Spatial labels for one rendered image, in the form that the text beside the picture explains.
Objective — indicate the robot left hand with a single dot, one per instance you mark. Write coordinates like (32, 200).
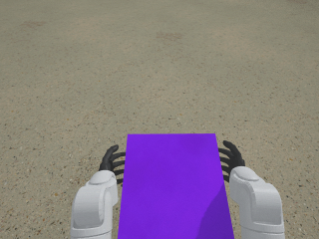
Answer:
(108, 164)

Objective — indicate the right robot forearm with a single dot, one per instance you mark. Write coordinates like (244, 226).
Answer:
(260, 205)

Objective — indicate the left robot forearm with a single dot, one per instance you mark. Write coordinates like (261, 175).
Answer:
(92, 207)

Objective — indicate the carton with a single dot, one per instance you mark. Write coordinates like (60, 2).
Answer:
(173, 188)

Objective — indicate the robot right hand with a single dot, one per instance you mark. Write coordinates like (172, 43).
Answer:
(234, 160)

